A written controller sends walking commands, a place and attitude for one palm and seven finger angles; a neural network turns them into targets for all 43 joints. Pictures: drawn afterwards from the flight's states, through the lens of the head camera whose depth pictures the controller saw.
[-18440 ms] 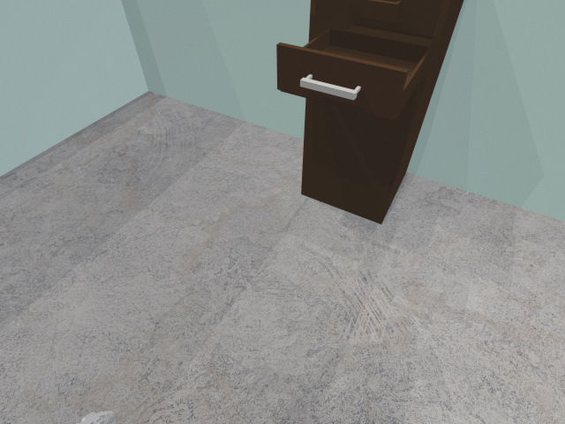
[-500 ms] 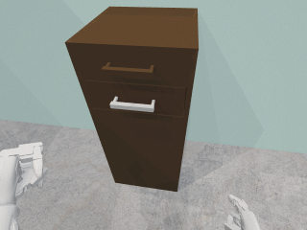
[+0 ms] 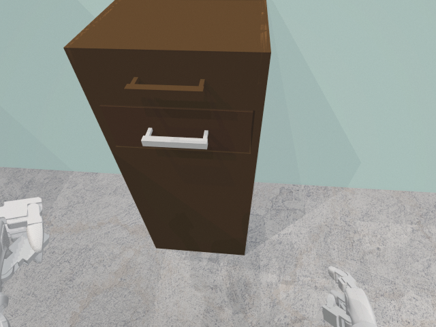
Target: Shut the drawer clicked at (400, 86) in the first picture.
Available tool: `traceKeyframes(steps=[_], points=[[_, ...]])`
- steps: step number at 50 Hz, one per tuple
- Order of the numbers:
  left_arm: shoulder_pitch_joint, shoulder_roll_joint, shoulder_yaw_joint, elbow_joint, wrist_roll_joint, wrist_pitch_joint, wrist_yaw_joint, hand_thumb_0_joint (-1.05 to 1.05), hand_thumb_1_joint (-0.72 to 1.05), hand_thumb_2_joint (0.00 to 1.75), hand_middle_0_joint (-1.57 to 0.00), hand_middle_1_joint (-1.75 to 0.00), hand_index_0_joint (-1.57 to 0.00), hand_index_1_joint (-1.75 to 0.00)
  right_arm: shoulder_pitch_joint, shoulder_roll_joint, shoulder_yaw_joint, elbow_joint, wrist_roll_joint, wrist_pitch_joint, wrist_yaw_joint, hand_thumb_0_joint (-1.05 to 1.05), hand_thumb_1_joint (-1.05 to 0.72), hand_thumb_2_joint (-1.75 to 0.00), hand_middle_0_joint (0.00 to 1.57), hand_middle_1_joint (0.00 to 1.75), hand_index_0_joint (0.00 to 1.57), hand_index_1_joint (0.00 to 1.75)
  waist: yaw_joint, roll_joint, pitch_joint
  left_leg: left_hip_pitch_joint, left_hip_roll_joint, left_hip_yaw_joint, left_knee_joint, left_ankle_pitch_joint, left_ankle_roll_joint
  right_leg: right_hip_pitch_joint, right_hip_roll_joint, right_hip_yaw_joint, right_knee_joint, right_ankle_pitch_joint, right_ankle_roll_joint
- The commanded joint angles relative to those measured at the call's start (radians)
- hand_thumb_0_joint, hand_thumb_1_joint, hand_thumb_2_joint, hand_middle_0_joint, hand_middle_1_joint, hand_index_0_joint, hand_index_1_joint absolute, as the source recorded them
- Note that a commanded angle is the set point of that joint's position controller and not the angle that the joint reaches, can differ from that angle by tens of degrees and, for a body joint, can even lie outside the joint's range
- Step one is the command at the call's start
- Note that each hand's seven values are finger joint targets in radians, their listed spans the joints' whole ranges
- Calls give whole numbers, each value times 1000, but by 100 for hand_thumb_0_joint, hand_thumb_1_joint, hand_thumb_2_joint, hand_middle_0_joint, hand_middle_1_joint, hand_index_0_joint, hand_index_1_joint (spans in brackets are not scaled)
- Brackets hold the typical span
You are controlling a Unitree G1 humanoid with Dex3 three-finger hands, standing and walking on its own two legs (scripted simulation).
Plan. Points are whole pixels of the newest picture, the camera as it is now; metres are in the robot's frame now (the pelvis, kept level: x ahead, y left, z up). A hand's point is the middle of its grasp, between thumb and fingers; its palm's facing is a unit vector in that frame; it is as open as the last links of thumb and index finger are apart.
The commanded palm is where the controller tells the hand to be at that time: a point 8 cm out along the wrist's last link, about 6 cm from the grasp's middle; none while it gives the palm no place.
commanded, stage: step back with the hand held close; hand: left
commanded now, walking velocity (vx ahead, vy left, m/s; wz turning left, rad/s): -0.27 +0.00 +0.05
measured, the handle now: (176, 137) +0.56 +0.16 +0.01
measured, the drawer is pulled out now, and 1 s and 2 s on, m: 0.00 0.00 0.00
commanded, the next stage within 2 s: stop stepping back and stand still in 0.92 s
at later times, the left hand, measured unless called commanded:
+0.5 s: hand out of the picture +0.10 +0.27 +0.15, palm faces +0.39 -0.80 -0.46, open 3.2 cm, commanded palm +0.04 +0.30 +0.17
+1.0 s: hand out of the picture -0.01 +0.27 +0.16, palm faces +0.39 -0.80 -0.46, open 3.2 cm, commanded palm -0.08 +0.30 +0.17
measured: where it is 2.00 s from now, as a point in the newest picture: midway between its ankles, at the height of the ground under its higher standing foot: outside the picture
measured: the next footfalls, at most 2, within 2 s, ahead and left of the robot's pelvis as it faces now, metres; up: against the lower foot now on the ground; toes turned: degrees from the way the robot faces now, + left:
right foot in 0.68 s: -0.10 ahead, -0.12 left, +0.00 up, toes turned +14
right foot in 1.22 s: -0.32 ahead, -0.10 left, +0.00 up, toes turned +2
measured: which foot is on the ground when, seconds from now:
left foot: down 0.00-1.00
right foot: down 0.00-0.60, up 0.62-0.66, down 0.68-0.96, up 0.98-1.00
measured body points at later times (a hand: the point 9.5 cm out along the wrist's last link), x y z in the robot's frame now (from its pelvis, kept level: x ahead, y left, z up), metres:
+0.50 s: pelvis -0.08 +0.02 -0.01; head -0.08 +0.02 +0.44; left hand +0.08 +0.31 +0.17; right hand +0.10 -0.22 -0.08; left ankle -0.02 +0.10 -0.74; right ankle -0.01 -0.13 -0.74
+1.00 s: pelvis -0.19 +0.01 -0.01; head -0.16 +0.05 +0.43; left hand -0.04 +0.31 +0.18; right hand +0.03 -0.21 -0.07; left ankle -0.08 +0.09 -0.74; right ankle -0.15 -0.13 -0.73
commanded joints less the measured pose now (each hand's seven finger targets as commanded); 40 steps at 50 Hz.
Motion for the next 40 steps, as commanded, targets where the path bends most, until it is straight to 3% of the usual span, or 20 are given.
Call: traceKeyframes(steps=[1, 3, 4, 8, 13, 16, 19, 23, 24, 26, 28, 30, 33, 34, 35, 36, 37, 38, 39, 40], points=[[74, 160, 104, -167, -4, -47, 10, 0, 90, 90, -140, -160, -140, -160, -89, -103, -61, -178, 10, 5, -6, 0, -90, -90, 20, 30, 20, 30, -6, -77, -157, 52, 64, -22, -40, 436, 13, 44, -52, -11, 4, 462, -3], [81, 214, 151, -229, -8, -53, 18, 0, 90, 90, -140, -160, -140, -160, -105, -105, -63, -199, 14, 13, -13, 0, -90, -90, 20, 30, 20, 30, 4, -58, -201, 44, 67, -22, -35, 472, 15, 71, -51, -14, 26, 510, 2], [93, 207, 144, -251, -8, -55, 21, 0, 90, 90, -140, -160, -140, -160, -100, -97, -60, -210, 17, 16, -14, 0, -90, -90, 20, 30, 20, 30, 1, -57, -217, 25, 68, -26, -34, 483, 16, 96, -51, -21, 44, 522, 4], [108, 250, 180, -345, -6, -62, 36, 0, 90, 90, -140, -160, -140, -160, -91, -110, -61, -228, 18, 2, -24, 0, -90, -90, 20, 30, 20, 30, 8, 40, -257, -29, 80, -40, -37, 470, 22, 124, -32, -23, 94, 501, 13], [129, 219, 172, -331, 7, -78, 40, 0, 90, 90, -140, -160, -140, -160, -67, -121, -67, -215, 9, -32, -24, 0, -90, -90, 20, 30, 20, 30, 2, 112, -182, -184, 117, -77, -107, 273, 42, 122, 7, -32, 158, 278, 19], [114, 178, 153, -265, 13, -85, 41, 0, 90, 90, -140, -160, -140, -160, -60, -120, -66, -205, 7, -43, -21, 0, -90, -90, 20, 30, 20, 30, -8, 81, -106, -365, 134, -100, -145, 23, 61, 162, 0, -10, 209, 219, 10], [70, 154, 129, -224, 24, -98, 42, 0, 90, 90, -140, -160, -140, -160, -45, -119, -65, -196, 10, -53, -23, 0, -90, -90, 20, 30, 20, 30, -26, -11, -45, -483, 113, -115, -143, -253, 67, 151, -16, 34, 179, 162, 2], [-1, 183, 130, -250, 39, -116, 49, 0, 90, 90, -140, -160, -140, -160, -39, -128, -72, -189, 0, -67, -27, 0, -90, -90, 20, 30, 20, 30, -36, -103, -9, -395, 63, -97, -45, -342, 54, -56, -47, 109, 9, -131, -14], [-16, 155, 96, -261, 38, -122, 50, 0, 90, 90, -140, -160, -140, -160, -25, -116, -65, -187, 0, -71, -25, 0, -90, -90, 20, 30, 20, 30, -42, -118, -9, -362, 54, -106, -28, -330, 48, -96, -61, 104, -18, -192, -20], [-38, 168, 96, -299, 43, -133, 58, 0, 90, 90, -140, -160, -140, -160, -21, -120, -62, -183, -6, -80, -24, 0, -90, -90, 20, 30, 20, 30, -48, -77, -12, -312, 58, -124, -54, -326, 43, -152, -47, 76, -25, -242, -17], [-40, 205, 136, -338, 49, -147, 68, 0, 90, 90, -140, -160, -140, -160, -34, -128, -59, -181, -9, -94, -33, 0, -90, -90, 20, 30, 20, 30, -43, 53, -38, -367, 113, -184, -174, -390, 60, -66, 10, 10, 92, -155, 7], [-23, 200, 151, -357, 61, -155, 72, 0, 90, 90, -140, -160, -140, -160, -47, -123, -52, -193, -5, -109, -35, 0, -90, -90, 20, 30, 20, 30, -22, 166, -85, -550, 208, -279, -281, -472, 104, 151, 65, -36, 346, 9, 21], [42, 224, 202, -324, 61, -160, 65, 0, 90, 90, -140, -160, -140, -160, -49, -116, -66, -192, -9, -130, -26, 0, -90, -90, 20, 30, 20, 30, -8, 140, -129, -574, 234, -241, -220, -405, 117, 194, 75, -10, 387, 16, 17], [63, 185, 180, -309, 62, -166, 57, 0, 90, 90, -140, -160, -140, -160, -47, -116, -68, -193, -8, -135, -19, 0, -90, -90, 20, 30, 20, 30, -13, 141, -102, -623, 227, -228, -200, -443, 116, 209, 73, 0, 376, -12, 12], [94, 198, 204, -260, 66, -171, 54, 0, 90, 90, -140, -160, -140, -160, -55, -121, -74, -190, -6, -138, -17, 0, -90, -90, 20, 30, 20, 30, -13, 136, -71, -668, 232, -219, -193, -497, 114, 215, 74, 12, 351, -53, 7], [126, 184, 198, -251, 55, -177, 47, 0, 90, 90, -140, -160, -140, -160, -43, -114, -76, -181, -6, -137, -12, 0, -90, -90, 20, 30, 20, 30, -16, 121, -47, -618, 204, -183, -148, -450, 91, 149, 59, 37, 265, -34, -10], [144, 197, 201, -256, 35, -180, 43, 0, 90, 90, -140, -160, -140, -160, -34, -99, -74, -172, -4, -136, -6, 0, -90, -90, 20, 30, 20, 30, -23, 22, -52, -473, 142, -127, -47, -324, 54, 10, 9, 109, 138, 1, -31], [144, 222, 213, -284, 18, -187, 43, 0, 90, 90, -140, -160, -140, -160, -30, -89, -74, -164, -6, -134, 1, 0, -90, -90, 20, 30, 20, 30, -34, -86, -75, -276, 79, -45, 101, -166, 10, -175, -81, 217, 25, 87, -57], [106, 217, 187, -294, 6, -197, 45, 0, 90, 90, -140, -160, -140, -160, -23, -66, -66, -145, -7, -124, 7, 0, -90, -90, 20, 30, 20, 30, -44, -174, -106, -159, 42, -4, 196, -20, -21, -252, -171, 274, -40, 238, -70], [88, 217, 177, -295, 7, -207, 50, 0, 90, 90, -140, -160, -140, -160, -5, -62, -70, -126, -3, -116, 11, 0, -90, -90, 20, 30, 20, 30, -49, -220, -180, -83, 20, 24, 250, 89, -32, -212, -201, 271, -36, 525, -51]])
